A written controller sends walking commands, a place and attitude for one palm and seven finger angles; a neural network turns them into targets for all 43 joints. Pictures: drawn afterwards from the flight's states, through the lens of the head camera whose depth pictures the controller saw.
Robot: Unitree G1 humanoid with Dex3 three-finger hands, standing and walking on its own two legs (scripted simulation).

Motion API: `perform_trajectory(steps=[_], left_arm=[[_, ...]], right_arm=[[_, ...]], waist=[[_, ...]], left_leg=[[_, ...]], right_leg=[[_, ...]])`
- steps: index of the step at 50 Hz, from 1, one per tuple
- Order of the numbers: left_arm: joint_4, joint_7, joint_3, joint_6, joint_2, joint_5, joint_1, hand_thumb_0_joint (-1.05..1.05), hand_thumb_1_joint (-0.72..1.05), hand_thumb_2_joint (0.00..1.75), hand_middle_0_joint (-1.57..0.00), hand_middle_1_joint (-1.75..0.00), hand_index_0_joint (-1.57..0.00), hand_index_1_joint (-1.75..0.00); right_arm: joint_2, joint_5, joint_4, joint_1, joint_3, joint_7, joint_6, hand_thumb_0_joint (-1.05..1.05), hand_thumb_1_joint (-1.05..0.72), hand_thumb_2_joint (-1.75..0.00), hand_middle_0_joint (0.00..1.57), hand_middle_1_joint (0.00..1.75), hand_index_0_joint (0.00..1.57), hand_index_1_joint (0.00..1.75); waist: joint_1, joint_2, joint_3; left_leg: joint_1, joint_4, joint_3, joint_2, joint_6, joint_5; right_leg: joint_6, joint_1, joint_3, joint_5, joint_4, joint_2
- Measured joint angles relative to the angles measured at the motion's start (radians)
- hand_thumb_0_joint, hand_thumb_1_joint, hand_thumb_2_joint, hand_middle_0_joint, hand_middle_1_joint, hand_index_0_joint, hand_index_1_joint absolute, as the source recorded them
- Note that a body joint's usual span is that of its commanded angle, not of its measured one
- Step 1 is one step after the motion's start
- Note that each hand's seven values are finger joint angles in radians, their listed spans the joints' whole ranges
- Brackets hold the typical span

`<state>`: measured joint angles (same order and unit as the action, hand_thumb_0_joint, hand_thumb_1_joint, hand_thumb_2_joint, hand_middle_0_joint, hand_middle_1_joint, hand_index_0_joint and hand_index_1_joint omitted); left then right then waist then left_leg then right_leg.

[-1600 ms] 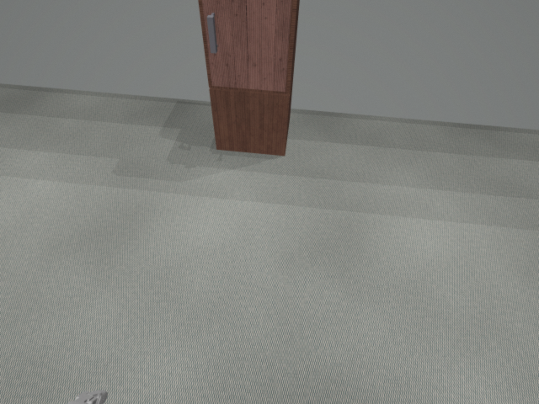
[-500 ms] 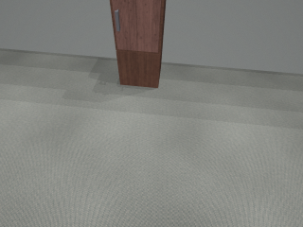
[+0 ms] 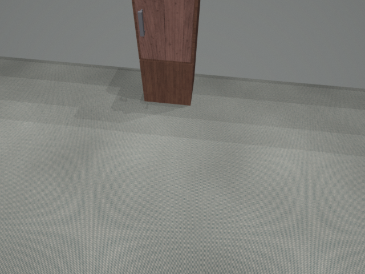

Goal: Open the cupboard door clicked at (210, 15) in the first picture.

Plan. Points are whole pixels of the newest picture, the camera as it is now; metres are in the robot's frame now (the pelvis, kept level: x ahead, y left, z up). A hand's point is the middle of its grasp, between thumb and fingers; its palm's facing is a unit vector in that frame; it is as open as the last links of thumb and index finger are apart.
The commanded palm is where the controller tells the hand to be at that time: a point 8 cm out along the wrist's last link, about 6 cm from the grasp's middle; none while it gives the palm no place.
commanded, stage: walk to a spot facing it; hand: left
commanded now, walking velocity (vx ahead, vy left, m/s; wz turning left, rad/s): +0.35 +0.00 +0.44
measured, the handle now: (142, 22) +1.52 +0.34 -0.09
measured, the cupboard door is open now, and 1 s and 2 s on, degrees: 0 0 0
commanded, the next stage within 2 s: turn to face it in 1.44 s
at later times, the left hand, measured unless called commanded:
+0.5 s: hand out of the picture +0.12 +0.23 -0.18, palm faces +0.14 -0.98 -0.15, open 7.4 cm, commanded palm none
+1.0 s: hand (111, 211) +0.32 +0.23 -0.18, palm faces +0.32 -0.92 -0.21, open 7.2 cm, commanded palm none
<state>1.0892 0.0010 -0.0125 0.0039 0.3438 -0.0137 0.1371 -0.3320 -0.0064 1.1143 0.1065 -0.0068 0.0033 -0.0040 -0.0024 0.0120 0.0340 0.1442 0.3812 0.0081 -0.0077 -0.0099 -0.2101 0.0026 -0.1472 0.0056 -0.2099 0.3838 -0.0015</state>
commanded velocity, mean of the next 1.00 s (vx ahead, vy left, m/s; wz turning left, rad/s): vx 0.37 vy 0.00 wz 0.26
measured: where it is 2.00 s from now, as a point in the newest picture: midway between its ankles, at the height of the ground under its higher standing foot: (156, 188)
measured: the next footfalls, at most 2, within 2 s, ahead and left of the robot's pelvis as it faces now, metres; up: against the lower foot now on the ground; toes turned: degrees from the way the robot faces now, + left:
right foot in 0.72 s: +0.41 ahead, -0.06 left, +0.00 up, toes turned +4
left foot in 1.14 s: +0.50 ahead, +0.22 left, +0.00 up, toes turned +29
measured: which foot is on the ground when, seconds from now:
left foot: down 0.00-0.72, up 0.74-1.00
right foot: down 0.00-0.24, up 0.26-0.70, down 0.72-1.00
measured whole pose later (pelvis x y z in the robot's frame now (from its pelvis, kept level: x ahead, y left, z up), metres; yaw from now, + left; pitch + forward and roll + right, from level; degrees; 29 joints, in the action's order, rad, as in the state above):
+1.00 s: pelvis +0.35 +0.04 -0.01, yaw +18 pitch +0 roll -2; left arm 1.06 0.01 0.05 0.07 0.20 -0.03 0.28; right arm -0.20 -0.02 1.02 0.20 0.07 0.03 -0.01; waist -0.02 0.00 0.03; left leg 0.55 0.91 -0.08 -0.13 0.00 -0.22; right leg -0.02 -0.15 -0.25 -0.26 0.42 -0.05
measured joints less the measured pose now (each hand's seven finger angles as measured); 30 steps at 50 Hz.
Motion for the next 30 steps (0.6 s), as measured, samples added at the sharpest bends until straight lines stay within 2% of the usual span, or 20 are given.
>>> perform_trajectory(steps=[3, 5, 9, 12, 13, 15, 17, 19, 24, 27, 30], left_arm=[[-0.007, 0.002, 0.002, -0.009, -0.02, -0.005, 0.021, 0.0, 0.9, 0.89, -0.2, -0.3, -0.21, -0.3], [-0.017, -0.004, 0.005, -0.011, -0.039, -0.008, 0.046, 0.0, 0.9, 0.89, -0.2, -0.3, -0.2, -0.3], [-0.036, -0.007, 0.017, 0.006, -0.077, -0.013, 0.113, 0.0, 0.9, 0.89, -0.2, -0.3, -0.21, -0.3], [-0.028, -0.009, 0.024, 0.01, -0.096, -0.013, 0.166, 0.0, 0.9, 0.89, -0.2, -0.3, -0.21, -0.3], [-0.022, -0.01, 0.028, 0.004, -0.102, -0.01, 0.183, 0.0, 0.9, 0.89, -0.2, -0.3, -0.21, -0.3], [-0.002, -0.009, 0.03, -0.015, -0.111, -0.011, 0.206, 0.0, 0.9, 0.89, -0.2, -0.3, -0.21, -0.3], [0.013, -0.013, 0.034, -0.022, -0.117, -0.015, 0.209, 0.01, 0.9, 0.89, -0.2, -0.3, -0.2, -0.3], [0.014, -0.018, 0.038, -0.018, -0.121, -0.018, 0.196, 0.01, 0.91, 0.89, -0.2, -0.3, -0.2, -0.3], [-0.025, -0.022, 0.045, -0.005, -0.14, -0.016, 0.136, 0.01, 0.91, 0.89, -0.2, -0.3, -0.2, -0.3], [-0.045, -0.024, 0.049, -0.001, -0.155, -0.014, 0.09, 0.01, 0.91, 0.89, -0.2, -0.3, -0.2, -0.3], [-0.06, -0.026, 0.053, 0.002, -0.167, -0.01, 0.039, 0.01, 0.91, 0.89, -0.2, -0.3, -0.2, -0.3]], right_arm=[[0.016, -0.007, -0.005, 0.029, -0.002, 0.001, 0.01, 0.01, -0.91, -0.9, 0.2, 0.3, 0.2, 0.3], [0.032, -0.011, -0.009, 0.063, -0.001, 0.004, 0.018, 0.01, -0.91, -0.9, 0.2, 0.3, 0.2, 0.3], [0.073, -0.012, -0.017, 0.137, 0.006, 0.014, 0.025, 0.01, -0.91, -0.9, 0.2, 0.3, 0.2, 0.3], [0.104, -0.008, -0.029, 0.181, 0.011, 0.021, 0.009, 0.01, -0.91, -0.9, 0.2, 0.3, 0.2, 0.3], [0.113, -0.011, -0.032, 0.192, 0.015, 0.021, -0.002, 0.01, -0.91, -0.9, 0.2, 0.3, 0.2, 0.3], [0.137, -0.013, -0.038, 0.215, 0.02, 0.013, -0.021, 0.01, -0.91, -0.9, 0.2, 0.3, 0.2, 0.3], [0.164, -0.01, -0.039, 0.247, 0.02, 0.003, -0.034, 0.01, -0.91, -0.9, 0.2, 0.3, 0.2, 0.3], [0.191, -0.007, -0.025, 0.281, 0.017, -0.005, -0.046, 0.0, -0.91, -0.9, 0.2, 0.3, 0.2, 0.3], [0.239, -0.001, 0.027, 0.353, 0.014, -0.015, -0.057, 0.0, -0.91, -0.9, 0.2, 0.3, 0.2, 0.3], [0.253, -0.002, 0.048, 0.377, 0.019, -0.018, -0.06, 0.0, -0.91, -0.9, 0.2, 0.3, 0.2, 0.3], [0.254, -0.007, 0.056, 0.388, 0.025, -0.02, -0.062, 0.01, -0.91, -0.9, 0.2, 0.3, 0.21, 0.3]], waist=[[-0.002, -0.004, -0.023], [-0.002, -0.008, -0.038], [-0.002, -0.001, -0.045], [-0.004, 0.019, -0.032], [-0.004, 0.028, -0.028], [-0.006, 0.04, -0.024], [-0.017, 0.044, -0.021], [-0.024, 0.045, -0.014], [-0.024, 0.033, -0.001], [-0.031, 0.026, 0.009], [-0.047, 0.018, 0.022]], left_leg=[[0.02, 0.047, 0.01, 0.001, 0.002, -0.031], [0.047, 0.111, 0.019, -0.001, 0.009, -0.095], [0.125, 0.283, -0.026, -0.019, 0.019, -0.211], [0.117, 0.211, -0.07, -0.022, 0.026, -0.159], [0.115, 0.213, -0.079, -0.012, 0.035, -0.107], [0.101, 0.227, -0.095, 0.002, 0.055, -0.124], [0.065, 0.184, -0.094, 0.014, 0.066, -0.137], [0.018, 0.113, -0.081, 0.024, 0.064, -0.115], [-0.089, -0.031, -0.044, 0.039, 0.068, -0.083], [-0.145, -0.076, -0.029, 0.042, 0.061, -0.094], [-0.196, -0.092, -0.02, 0.038, 0.05, -0.126]], right_leg=[[0.001, -0.008, -0.01, -0.028, 0.031, -0.001], [0.0, -0.012, -0.024, -0.054, 0.053, 0.0], [0.004, 0.014, -0.067, -0.096, 0.065, -0.016], [0.025, 0.029, -0.09, -0.149, 0.115, -0.048], [0.02, 0.008, -0.092, -0.182, 0.182, -0.063], [0.007, -0.081, -0.067, -0.265, 0.404, -0.067], [-0.001, -0.18, -0.059, -0.25, 0.589, -0.063], [0.005, -0.26, -0.066, -0.192, 0.668, -0.072], [0.031, -0.396, -0.07, -0.065, 0.632, -0.109], [0.039, -0.429, -0.072, -0.015, 0.526, -0.124], [0.032, -0.424, -0.086, 0.008, 0.394, -0.121]])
